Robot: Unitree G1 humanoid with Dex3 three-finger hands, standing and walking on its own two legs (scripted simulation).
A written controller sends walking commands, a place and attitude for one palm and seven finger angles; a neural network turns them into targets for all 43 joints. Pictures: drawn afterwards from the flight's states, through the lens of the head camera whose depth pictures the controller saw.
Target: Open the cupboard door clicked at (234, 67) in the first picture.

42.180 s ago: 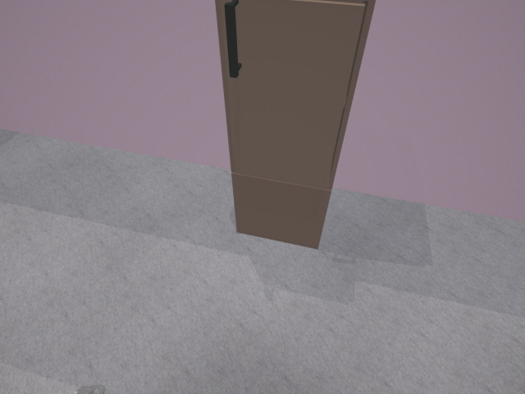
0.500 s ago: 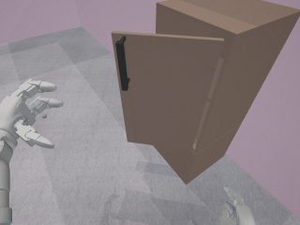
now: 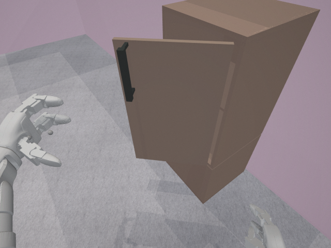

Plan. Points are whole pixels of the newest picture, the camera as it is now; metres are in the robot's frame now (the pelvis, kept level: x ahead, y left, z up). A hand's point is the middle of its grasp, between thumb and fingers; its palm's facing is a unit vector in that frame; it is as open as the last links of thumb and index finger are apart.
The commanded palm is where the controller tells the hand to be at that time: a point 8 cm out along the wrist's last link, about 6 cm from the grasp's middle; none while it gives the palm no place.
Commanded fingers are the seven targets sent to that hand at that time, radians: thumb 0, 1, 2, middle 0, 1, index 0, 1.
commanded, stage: move the hooked fingers beside the handle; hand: left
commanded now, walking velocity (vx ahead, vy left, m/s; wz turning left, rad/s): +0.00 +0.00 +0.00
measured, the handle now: (127, 73) +0.57 +0.18 +0.15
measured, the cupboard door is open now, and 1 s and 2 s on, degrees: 46 46 46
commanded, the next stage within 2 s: none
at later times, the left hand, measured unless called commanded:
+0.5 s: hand (73, 113) +0.35 +0.25 +0.17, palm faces +0.01 -1.00 -0.04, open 14.0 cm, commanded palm +0.33 +0.31 +0.17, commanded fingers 0.00 -0.50 0.30 -0.30 -1.20 -0.30 -1.20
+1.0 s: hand (89, 97) +0.42 +0.24 +0.17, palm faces -0.02 -1.00 -0.02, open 14.0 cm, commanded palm +0.40 +0.29 +0.17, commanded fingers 0.00 -0.50 0.30 -0.30 -1.20 -0.30 -1.20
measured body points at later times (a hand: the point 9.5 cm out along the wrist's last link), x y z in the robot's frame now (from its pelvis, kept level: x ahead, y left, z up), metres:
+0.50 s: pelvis +0.00 -0.01 +0.00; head +0.00 -0.03 +0.45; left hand +0.35 +0.31 +0.18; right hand +0.15 -0.26 -0.08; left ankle +0.01 +0.09 -0.74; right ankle -0.01 -0.08 -0.74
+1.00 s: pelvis +0.01 +0.00 +0.00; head +0.03 -0.01 +0.45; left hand +0.42 +0.30 +0.17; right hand +0.12 -0.26 -0.10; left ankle +0.01 +0.09 -0.74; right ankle -0.01 -0.08 -0.74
